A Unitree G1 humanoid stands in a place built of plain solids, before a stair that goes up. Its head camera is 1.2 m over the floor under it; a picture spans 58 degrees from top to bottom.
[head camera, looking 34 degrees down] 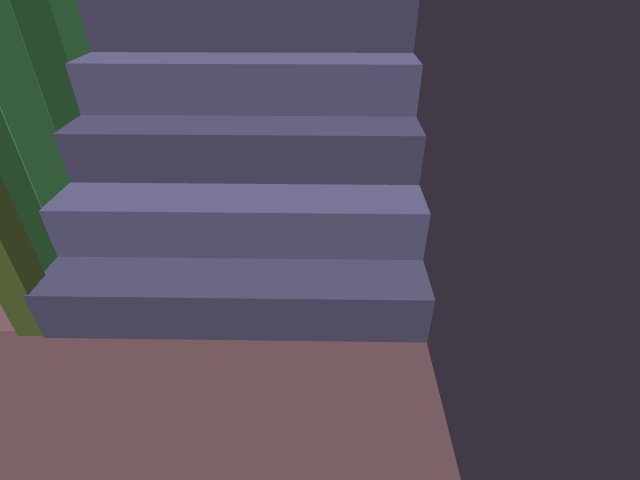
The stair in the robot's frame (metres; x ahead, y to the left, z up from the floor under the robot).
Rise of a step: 0.20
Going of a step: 0.23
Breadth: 1.42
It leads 1 degrees to the right of straight ahead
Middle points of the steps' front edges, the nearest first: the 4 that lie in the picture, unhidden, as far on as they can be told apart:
1.12 0.32 0.21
1.35 0.31 0.41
1.58 0.31 0.62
1.81 0.30 0.82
